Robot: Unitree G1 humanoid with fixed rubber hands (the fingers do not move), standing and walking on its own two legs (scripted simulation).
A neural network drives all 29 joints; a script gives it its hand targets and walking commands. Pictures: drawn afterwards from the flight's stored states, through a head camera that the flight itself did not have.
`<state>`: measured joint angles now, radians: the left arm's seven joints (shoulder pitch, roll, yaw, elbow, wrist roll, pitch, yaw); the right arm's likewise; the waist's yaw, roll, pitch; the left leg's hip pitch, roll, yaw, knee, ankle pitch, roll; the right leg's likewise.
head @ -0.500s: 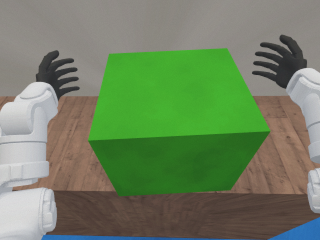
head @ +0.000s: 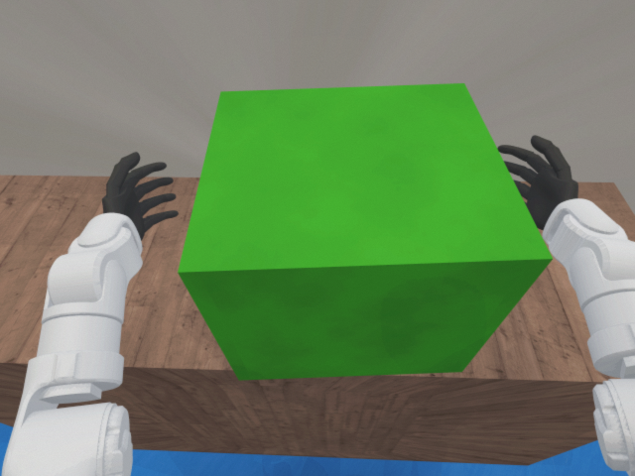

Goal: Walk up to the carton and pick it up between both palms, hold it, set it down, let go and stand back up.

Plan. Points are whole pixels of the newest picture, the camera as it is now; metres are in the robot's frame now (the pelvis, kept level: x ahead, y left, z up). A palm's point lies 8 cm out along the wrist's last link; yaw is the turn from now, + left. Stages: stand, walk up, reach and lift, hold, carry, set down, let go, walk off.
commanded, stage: reach and lift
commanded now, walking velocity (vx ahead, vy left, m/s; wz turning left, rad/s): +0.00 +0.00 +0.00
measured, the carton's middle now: (346, 238) +0.41 -0.01 +0.07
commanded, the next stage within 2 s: none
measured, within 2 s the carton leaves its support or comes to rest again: neither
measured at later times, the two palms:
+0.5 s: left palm (135, 234) +0.38 +0.25 +0.11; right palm (541, 220) +0.41 -0.25 +0.10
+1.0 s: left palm (159, 236) +0.38 +0.22 +0.11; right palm (520, 219) +0.41 -0.23 +0.10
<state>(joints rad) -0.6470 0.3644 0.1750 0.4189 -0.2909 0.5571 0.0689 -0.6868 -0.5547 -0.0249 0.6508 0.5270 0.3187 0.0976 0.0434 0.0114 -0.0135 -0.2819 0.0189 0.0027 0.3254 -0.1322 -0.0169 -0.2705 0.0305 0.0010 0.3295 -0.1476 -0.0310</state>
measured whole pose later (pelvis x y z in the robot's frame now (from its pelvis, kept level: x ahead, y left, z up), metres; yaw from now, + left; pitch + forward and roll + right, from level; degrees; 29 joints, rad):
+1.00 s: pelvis +0.01 +0.00 +0.00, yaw +0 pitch +7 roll +0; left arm -0.52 0.24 0.17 0.34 -0.20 0.42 0.05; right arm -0.61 -0.43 -0.02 0.63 0.43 0.18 0.05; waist 0.04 0.02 -0.04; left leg -0.31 0.02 0.00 0.33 -0.14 -0.02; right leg -0.30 0.03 0.00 0.33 -0.15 -0.03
